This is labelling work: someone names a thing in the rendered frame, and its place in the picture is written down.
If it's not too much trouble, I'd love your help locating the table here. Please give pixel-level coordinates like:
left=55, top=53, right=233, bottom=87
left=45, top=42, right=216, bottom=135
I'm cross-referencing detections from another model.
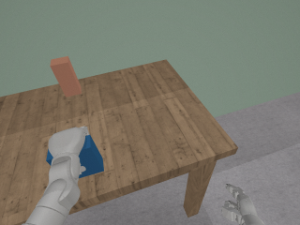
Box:
left=0, top=59, right=238, bottom=225

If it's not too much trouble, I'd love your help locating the robot left hand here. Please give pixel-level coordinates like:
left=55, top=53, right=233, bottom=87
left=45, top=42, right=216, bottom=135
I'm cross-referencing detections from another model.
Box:
left=48, top=126, right=90, bottom=175

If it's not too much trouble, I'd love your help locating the robot right hand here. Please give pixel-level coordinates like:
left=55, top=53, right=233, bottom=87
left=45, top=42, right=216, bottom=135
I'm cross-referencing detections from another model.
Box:
left=221, top=184, right=258, bottom=225

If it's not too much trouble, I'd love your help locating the right robot forearm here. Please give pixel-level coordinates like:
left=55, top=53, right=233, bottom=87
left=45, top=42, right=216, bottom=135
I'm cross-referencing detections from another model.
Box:
left=240, top=214, right=264, bottom=225

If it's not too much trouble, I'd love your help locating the sponge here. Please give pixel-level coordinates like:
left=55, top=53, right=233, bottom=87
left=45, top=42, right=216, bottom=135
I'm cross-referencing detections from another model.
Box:
left=46, top=135, right=104, bottom=178

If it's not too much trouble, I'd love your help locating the left robot forearm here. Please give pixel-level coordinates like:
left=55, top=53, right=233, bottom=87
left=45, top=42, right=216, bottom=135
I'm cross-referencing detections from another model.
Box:
left=22, top=153, right=81, bottom=225

